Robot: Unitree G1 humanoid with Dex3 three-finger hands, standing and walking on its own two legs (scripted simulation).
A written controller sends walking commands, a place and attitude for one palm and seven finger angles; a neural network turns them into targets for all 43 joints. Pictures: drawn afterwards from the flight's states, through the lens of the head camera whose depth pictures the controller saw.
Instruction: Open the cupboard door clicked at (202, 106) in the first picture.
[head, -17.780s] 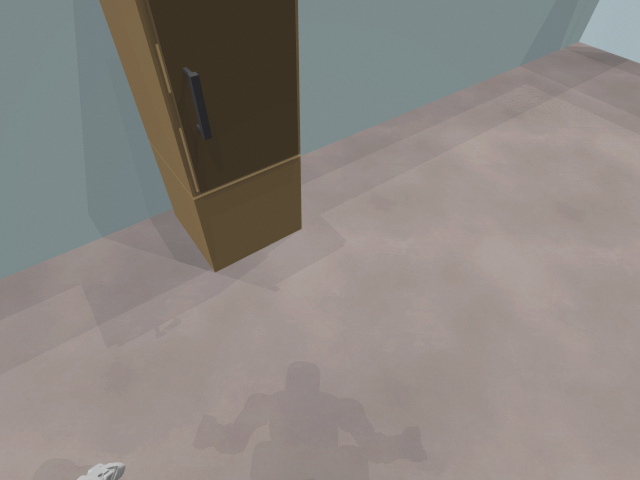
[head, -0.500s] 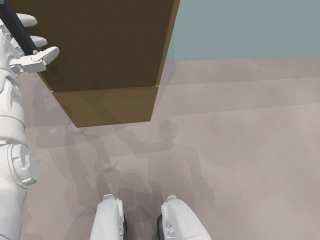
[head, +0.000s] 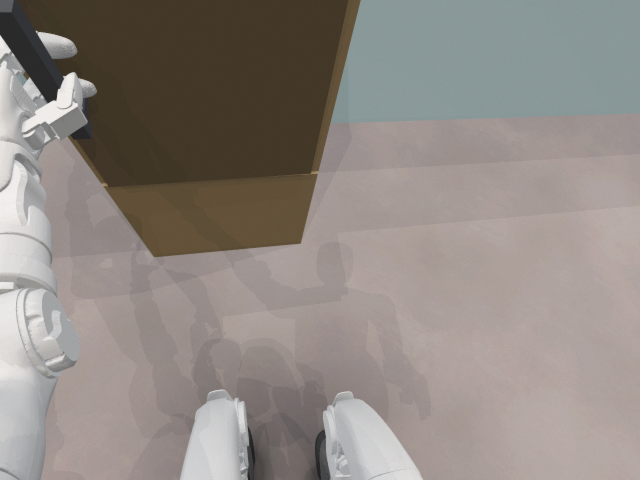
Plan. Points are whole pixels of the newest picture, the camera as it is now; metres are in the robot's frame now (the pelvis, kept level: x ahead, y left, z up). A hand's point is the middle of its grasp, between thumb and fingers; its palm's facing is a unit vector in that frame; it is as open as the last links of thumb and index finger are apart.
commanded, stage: pull the door open along its arc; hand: left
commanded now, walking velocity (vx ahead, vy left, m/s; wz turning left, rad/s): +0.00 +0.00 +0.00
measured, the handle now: (51, 66) +0.58 +0.26 +0.07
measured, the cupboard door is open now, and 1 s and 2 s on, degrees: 1 47 49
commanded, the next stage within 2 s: open thumb and fingers to let go in 0.90 s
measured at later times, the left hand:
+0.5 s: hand (131, 216) +0.40 +0.16 +0.07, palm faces +0.34 -0.94 +0.06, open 6.1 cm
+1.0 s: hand (232, 283) +0.32 +0.07 +0.07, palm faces +0.46 -0.89 +0.02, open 6.1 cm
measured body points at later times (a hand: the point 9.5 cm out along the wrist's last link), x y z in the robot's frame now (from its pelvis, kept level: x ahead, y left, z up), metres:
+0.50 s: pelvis +0.02 -0.01 +0.03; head +0.11 +0.01 +0.47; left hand +0.37 +0.21 +0.07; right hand +0.14 -0.25 -0.08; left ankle +0.05 +0.10 -0.62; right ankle +0.00 -0.12 -0.62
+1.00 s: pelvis +0.02 -0.05 +0.03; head +0.08 -0.06 +0.48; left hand +0.29 +0.12 +0.07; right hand +0.18 -0.27 -0.09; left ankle +0.05 +0.10 -0.62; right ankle +0.00 -0.12 -0.62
